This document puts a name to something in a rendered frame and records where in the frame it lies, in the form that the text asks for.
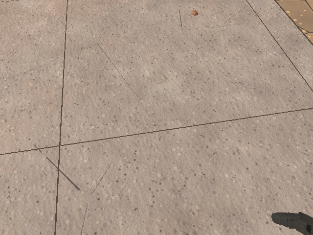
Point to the robot right hand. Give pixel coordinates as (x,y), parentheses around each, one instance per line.
(300,221)

